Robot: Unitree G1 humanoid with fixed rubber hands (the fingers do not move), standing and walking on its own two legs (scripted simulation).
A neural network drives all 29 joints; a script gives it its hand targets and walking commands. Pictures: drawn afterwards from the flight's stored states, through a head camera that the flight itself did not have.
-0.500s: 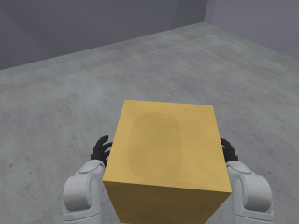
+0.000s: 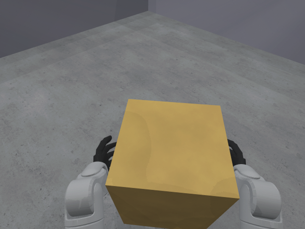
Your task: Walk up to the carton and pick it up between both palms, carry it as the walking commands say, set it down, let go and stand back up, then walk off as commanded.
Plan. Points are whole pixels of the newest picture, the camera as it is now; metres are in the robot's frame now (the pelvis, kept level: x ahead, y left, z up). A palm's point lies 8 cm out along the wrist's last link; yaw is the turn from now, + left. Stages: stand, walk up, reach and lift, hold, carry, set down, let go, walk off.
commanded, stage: carry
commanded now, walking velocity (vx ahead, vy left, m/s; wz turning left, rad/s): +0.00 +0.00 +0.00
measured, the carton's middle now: (167, 169) +0.28 +0.00 +0.02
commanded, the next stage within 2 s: none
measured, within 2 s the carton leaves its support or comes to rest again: neither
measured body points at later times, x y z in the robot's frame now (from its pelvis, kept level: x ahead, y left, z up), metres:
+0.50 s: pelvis -0.04 -0.06 +0.02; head -0.08 -0.06 +0.47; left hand +0.24 +0.08 +0.11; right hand +0.22 -0.24 +0.10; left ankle +0.01 +0.09 -0.71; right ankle +0.02 -0.16 -0.71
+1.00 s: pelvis -0.05 -0.02 +0.02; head -0.08 -0.01 +0.47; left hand +0.22 +0.14 +0.09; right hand +0.21 -0.19 +0.09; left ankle +0.01 +0.09 -0.71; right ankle +0.02 -0.16 -0.71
